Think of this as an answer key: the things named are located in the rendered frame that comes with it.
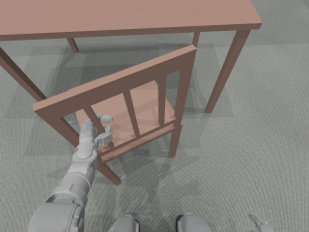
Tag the table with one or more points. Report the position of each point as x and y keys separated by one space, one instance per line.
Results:
x=23 y=20

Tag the robot thigh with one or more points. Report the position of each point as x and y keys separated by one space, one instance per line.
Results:
x=193 y=223
x=125 y=224

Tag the left robot forearm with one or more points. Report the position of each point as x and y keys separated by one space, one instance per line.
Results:
x=78 y=180

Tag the right robot thigh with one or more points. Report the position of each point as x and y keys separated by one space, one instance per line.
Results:
x=193 y=223

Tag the robot right hand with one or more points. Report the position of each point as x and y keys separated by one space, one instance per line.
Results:
x=260 y=222

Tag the robot left upper arm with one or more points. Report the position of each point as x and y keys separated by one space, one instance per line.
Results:
x=58 y=217

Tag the left robot thigh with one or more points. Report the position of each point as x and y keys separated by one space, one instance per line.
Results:
x=125 y=224

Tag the chair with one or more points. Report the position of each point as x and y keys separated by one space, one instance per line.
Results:
x=138 y=106

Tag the robot left hand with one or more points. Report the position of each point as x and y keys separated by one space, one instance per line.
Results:
x=89 y=133

